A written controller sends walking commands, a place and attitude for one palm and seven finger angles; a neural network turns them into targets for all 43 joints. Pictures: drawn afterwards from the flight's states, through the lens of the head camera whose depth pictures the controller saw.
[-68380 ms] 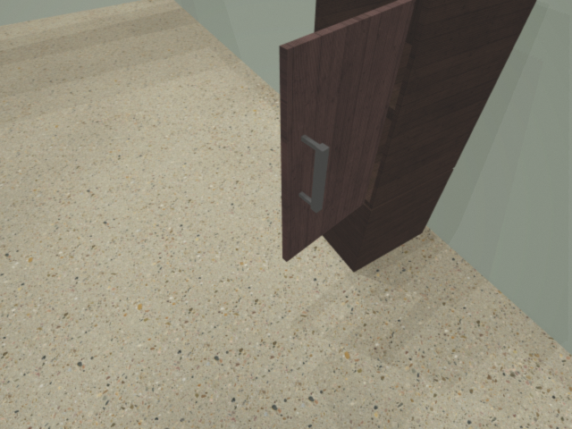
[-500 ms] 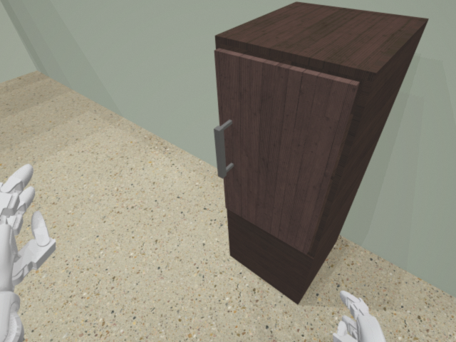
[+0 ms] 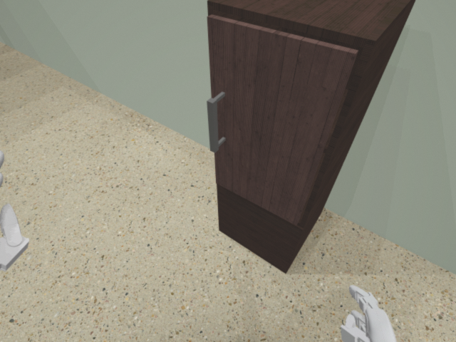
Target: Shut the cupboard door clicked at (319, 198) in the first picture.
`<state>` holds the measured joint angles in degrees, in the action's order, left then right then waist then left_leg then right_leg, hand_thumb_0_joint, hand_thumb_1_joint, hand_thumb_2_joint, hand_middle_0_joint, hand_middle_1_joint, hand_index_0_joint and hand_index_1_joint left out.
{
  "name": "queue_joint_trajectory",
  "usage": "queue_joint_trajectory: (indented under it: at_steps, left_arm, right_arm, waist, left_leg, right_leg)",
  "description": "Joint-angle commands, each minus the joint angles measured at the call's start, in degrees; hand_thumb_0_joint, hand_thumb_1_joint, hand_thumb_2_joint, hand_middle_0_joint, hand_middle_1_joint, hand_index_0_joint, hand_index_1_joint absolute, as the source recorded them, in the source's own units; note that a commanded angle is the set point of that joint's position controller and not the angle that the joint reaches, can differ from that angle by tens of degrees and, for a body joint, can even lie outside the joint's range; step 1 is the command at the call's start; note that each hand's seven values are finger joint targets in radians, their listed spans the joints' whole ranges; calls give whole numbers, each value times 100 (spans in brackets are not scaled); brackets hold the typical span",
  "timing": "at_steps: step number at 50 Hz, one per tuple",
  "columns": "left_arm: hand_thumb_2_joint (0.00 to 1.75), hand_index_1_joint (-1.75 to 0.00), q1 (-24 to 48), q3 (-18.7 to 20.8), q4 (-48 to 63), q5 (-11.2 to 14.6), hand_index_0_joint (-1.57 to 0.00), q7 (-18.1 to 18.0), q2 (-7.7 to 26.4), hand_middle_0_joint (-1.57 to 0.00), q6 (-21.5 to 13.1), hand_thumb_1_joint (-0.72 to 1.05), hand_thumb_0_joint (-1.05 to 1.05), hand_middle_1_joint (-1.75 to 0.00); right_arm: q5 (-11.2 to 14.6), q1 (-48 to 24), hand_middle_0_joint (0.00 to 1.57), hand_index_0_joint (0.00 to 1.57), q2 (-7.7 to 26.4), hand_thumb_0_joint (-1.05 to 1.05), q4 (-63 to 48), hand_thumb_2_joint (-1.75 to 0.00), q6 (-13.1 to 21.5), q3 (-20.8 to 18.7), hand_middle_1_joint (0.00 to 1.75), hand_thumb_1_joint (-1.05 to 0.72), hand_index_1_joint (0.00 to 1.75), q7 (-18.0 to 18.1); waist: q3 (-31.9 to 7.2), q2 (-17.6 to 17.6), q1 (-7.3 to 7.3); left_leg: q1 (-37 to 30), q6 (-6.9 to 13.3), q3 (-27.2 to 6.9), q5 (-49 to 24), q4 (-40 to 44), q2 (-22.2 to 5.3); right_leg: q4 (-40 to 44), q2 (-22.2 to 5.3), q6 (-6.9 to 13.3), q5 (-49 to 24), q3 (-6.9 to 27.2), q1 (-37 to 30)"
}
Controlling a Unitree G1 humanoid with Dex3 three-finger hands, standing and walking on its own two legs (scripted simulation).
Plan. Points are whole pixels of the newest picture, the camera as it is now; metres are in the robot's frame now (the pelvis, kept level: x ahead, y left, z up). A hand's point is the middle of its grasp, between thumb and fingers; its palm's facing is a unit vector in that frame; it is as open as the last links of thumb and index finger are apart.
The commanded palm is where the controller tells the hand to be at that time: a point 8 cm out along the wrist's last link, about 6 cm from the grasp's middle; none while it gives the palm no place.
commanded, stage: step back with the hand held close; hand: left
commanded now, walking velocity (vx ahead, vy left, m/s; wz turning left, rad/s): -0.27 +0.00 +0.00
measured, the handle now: (217, 123) +0.68 +0.07 -0.01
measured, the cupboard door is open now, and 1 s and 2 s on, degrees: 2 2 2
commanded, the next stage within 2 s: stop stepping back and stand still in 0.84 s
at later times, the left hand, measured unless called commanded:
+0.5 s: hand (3, 290) +0.14 +0.26 +0.17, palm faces +0.48 -0.77 -0.42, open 7.4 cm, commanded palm +0.07 +0.30 +0.18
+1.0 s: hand out of the picture +0.05 +0.23 +0.18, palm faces +0.33 -0.81 -0.48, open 7.4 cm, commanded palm +0.00 +0.29 +0.18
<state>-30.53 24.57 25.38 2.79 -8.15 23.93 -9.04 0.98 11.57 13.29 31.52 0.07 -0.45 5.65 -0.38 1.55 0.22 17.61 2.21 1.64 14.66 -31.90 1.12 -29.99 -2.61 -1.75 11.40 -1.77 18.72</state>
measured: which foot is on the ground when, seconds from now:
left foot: down 0.00-0.94, up 0.96-1.00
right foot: down 0.00-0.56, up 0.58-0.72, down 0.74-1.00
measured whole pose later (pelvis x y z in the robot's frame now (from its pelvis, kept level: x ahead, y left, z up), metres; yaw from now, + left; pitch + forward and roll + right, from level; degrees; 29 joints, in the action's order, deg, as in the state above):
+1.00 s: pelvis -0.14 -0.01 -0.01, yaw +0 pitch +1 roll -2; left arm -33.5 23.9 32.2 3.2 -6.6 28.6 -14.3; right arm 0.0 8.5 9.7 34.6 4.3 0.8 4.2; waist -2.9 -0.9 1.7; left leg 31.8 -1.2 -0.8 13.6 -38.9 -1.3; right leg -31.3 4.1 1.2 20.2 2.1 12.2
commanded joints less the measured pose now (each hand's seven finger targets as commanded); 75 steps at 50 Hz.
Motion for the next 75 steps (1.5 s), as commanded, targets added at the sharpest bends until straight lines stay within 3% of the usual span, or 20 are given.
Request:
queue_joint_trajectory:
  at_steps: [1, 15, 20, 22, 25, 28, 31, 36, 38, 40, 44, 47, 49, 52, 55, 58, 61, 66, 71, 75]
  left_arm:
    - [90, -30, 202, 852, 1175, -89, -20, -156, 1096, -20, -488, 90, 0, -30]
    - [90, -30, 604, 811, 1324, -251, -20, -230, 957, -20, -848, 90, 0, -30]
    - [90, -30, 511, 746, 1219, -143, -20, -277, 1057, -20, -811, 90, 0, -30]
    - [90, -30, 419, 718, 1323, -90, -20, -335, 1122, -20, -779, 90, 0, -30]
    - [90, -30, 285, 857, 1602, -68, -20, -401, 1266, -20, -787, 90, 0, -30]
    - [90, -30, 159, 1076, 1818, -175, -20, -395, 1199, -20, -915, 90, 0, -30]
    - [90, -30, 22, 1188, 1672, -148, -20, -243, 1246, -20, -969, 90, 0, -30]
    - [90, -30, 181, 758, 1497, -50, -20, -110, 918, -20, -1060, 90, 0, -30]
    - [90, -30, 510, 588, 1686, 8, -20, -107, 975, -20, -1107, 90, 0, -30]
    - [90, -30, 783, 545, 1865, 20, -20, -116, 1085, -20, -1039, 90, 0, -30]
    - [90, -30, 14, 999, 1855, 193, -20, -39, 1465, -20, -862, 90, 0, -30]
    - [90, -30, -283, 1154, 1616, 189, -20, -83, 1685, -20, -817, 90, 0, -30]
    - [90, -30, -379, 1122, 1185, 80, -20, -183, 1509, -20, -650, 90, 0, -30]
    - [90, -30, 310, 724, 797, 36, -20, -271, 1177, -20, -518, 90, 0, -30]
    - [90, -30, 758, 474, 826, -24, -20, -279, 1083, -20, -615, 90, 0, -30]
    - [90, -30, 913, 293, 1234, -101, -20, -245, 816, -20, -652, 90, 0, -30]
    - [90, -30, 802, 405, 1885, -90, -20, -225, 1043, -20, -611, 90, 0, -30]
    - [90, -30, -274, 848, 1659, 3, -20, -257, 1298, -20, -405, 90, 0, -30]
    - [90, -30, -142, 731, 1044, 126, -20, -268, 1041, -20, -182, 90, 0, -30]
    - [90, -30, 1016, 336, 824, -42, -20, -307, 957, -20, -300, 90, 0, -30]
  right_arm:
    - [-17, -528, 20, 20, 815, 0, -898, -90, 373, -273, 30, -90, 30, 51]
    - [-81, -318, 20, 20, 808, 0, -770, -90, 780, -247, 30, -90, 30, 13]
    - [-112, -242, 20, 20, 626, 0, -603, -90, 719, -235, 30, -90, 30, -118]
    - [-96, -287, 20, 20, 532, 0, -522, -90, 638, -214, 30, -90, 30, -166]
    - [-76, -355, 20, 20, 612, 0, -546, -90, 538, -219, 30, -90, 30, -122]
    - [-70, -476, 20, 20, 814, 0, -681, -90, 657, -251, 30, -90, 30, 3]
    - [-99, -535, 20, 20, 758, 0, -630, -90, 872, -395, 30, -90, 30, -7]
    - [-295, -400, 20, 20, 725, 0, -142, -90, 1082, -267, 30, -90, 30, -85]
    - [-236, -373, 20, 20, 653, 0, 7, -90, 1096, -263, 30, -90, 30, -98]
    - [-170, -452, 20, 20, 594, 0, -50, -90, 1024, -310, 30, -90, 30, -86]
    - [-22, -829, 20, 20, 462, 0, -497, -90, 840, -249, 30, -90, 30, -105]
    - [-39, -951, 20, 20, 393, 0, -569, -90, 672, -192, 30, -90, 30, -66]
    - [-136, -702, 20, 20, 343, 0, -426, -90, 496, -145, 30, -90, 30, -26]
    - [-150, -398, 20, 20, 494, 0, -437, -90, 510, -51, 30, -90, 30, 85]
    - [2, -414, 20, 20, 737, 0, -493, -90, 780, -149, 30, -90, 30, 152]
    - [-94, -358, 20, 20, 708, 0, -455, -90, 964, -80, 30, -90, 30, 128]
    - [-130, -327, 20, 20, 609, 0, -471, -90, 1119, -114, 30, -90, 30, 28]
    - [-244, -191, 20, 20, 506, 0, -384, -90, 1001, -76, 30, -90, 30, -78]
    - [-195, -238, 20, 20, 533, 0, -276, -90, 667, -167, 30, -90, 30, -65]
    - [-141, -353, 20, 20, 530, 0, -199, -90, 705, -62, 30, -90, 30, -31]
  waist:
    - [-443, 254, -42]
    - [-224, 558, -7]
    - [-255, -800, 11]
    - [-488, -1003, 45]
    - [-554, -352, 97]
    - [-594, 1453, 42]
    - [-870, 1028, -49]
    - [-508, 1115, 20]
    - [-1382, 749, -31]
    - [-2154, 595, 6]
    - [-1894, -163, -20]
    - [-652, -679, 3]
    - [-74, -652, 36]
    - [278, -223, 193]
    - [202, 91, 19]
    - [-60, 1565, 63]
    - [-683, 944, -27]
    - [-968, 804, 56]
    - [-258, -644, 101]
    - [471, -407, 180]
  left_leg:
    - [2079, 217, -697, 1350, 1225, -677]
    - [3227, 367, -898, 2596, 1201, -829]
    - [1665, -81, -341, 1500, -496, -180]
    - [900, -162, -210, 976, -836, -97]
    - [729, -45, -451, 1107, -21, -255]
    - [2950, 505, -1910, 2822, 2151, -1487]
    - [2611, 576, -1873, 2130, 1949, -1808]
    - [1034, 366, -1475, -318, 1379, -1416]
    - [-883, 160, -997, -3243, 591, -1288]
    - [-1782, 11, -455, -4118, 303, -1124]
    - [-1248, -46, -156, -2147, 245, -816]
    - [-458, -443, -67, 381, -1203, -31]
    - [146, -424, -412, 577, -2260, -132]
    - [-112, -300, -500, -10, -74, -350]
    - [61, -45, -1024, 339, 1162, -779]
    - [944, -23, -2336, 3281, 3041, -1355]
    - [146, -171, -1775, 2368, 2727, -1157]
    - [129, -378, -635, 1033, 1627, -538]
    - [-341, -347, -276, 381, -881, -221]
    - [-161, -154, -343, 321, -252, -415]
  right_leg:
    - [-204, -2, 105, -564, 417, -1804]
    - [-784, 207, 112, -66, 595, -2012]
    - [1045, -856, 629, 1334, 1690, -60]
    - [1342, -1140, 755, 1361, 1581, 406]
    - [1023, -656, 461, 1502, 874, 548]
    - [-1547, 583, 36, 606, 121, -1525]
    - [-1979, 808, 52, 789, 313, -1681]
    - [-56, 678, 143, 161, 302, -851]
    - [453, 432, 139, -968, 500, -286]
    - [302, 359, -8, -1853, 468, -259]
    - [499, 83, -98, -1430, 570, -46]
    - [1684, -1119, 746, 445, 1639, 1315]
    - [1635, -1391, 1140, 682, 1850, 1663]
    - [1000, -518, 586, 745, 884, 1112]
    - [900, 289, 206, 795, 596, 193]
    - [-622, 743, 88, 1200, 288, -795]
    - [-147, 782, 158, 1134, 153, -923]
    - [1061, 379, 451, 892, 135, -1384]
    - [1993, -897, 1195, 2656, 1700, 829]
    - [1449, -737, 925, 2229, 1309, 873]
